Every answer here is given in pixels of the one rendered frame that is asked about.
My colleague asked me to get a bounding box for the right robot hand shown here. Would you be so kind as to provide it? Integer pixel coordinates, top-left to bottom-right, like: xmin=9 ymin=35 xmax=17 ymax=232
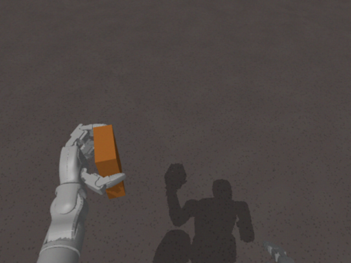
xmin=263 ymin=241 xmax=295 ymax=263

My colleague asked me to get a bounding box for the left robot arm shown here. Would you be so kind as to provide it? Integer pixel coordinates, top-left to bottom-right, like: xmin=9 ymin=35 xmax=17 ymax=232
xmin=37 ymin=182 xmax=89 ymax=263

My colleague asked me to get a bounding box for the carton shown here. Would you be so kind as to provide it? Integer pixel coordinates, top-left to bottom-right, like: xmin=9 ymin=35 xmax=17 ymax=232
xmin=93 ymin=125 xmax=126 ymax=199

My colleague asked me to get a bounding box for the left robot hand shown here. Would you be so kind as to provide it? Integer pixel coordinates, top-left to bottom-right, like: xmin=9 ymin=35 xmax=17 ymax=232
xmin=59 ymin=124 xmax=126 ymax=195

